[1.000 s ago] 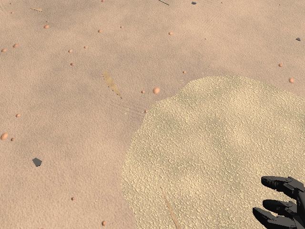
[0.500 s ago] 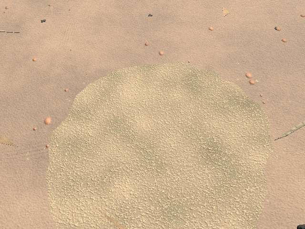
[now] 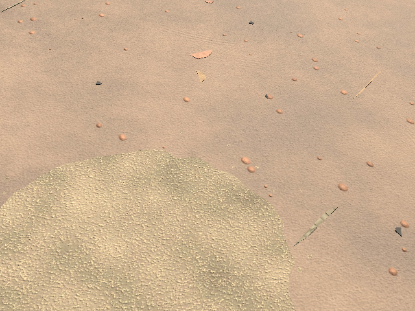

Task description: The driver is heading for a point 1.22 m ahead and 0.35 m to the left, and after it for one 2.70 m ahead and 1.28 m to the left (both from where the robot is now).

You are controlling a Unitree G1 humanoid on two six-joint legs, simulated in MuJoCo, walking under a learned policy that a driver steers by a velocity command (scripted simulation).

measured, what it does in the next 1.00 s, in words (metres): walks ahead, turning left: right foot, then left foot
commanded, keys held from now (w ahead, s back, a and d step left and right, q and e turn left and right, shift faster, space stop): w+shift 0.02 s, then w+q+shift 0.74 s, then w+e+shift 0.24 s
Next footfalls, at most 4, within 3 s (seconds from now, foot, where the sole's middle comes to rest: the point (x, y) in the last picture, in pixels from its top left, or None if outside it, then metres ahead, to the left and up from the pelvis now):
0.26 right None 0.41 -0.16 -0.77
0.70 left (121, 264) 0.70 0.24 -0.78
1.18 right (90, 164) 1.15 0.40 -0.78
1.60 left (39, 150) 1.23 0.62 -0.78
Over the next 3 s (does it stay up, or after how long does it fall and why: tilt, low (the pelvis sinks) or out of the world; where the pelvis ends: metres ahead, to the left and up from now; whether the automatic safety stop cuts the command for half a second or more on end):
stays up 1.53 0.84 -0.05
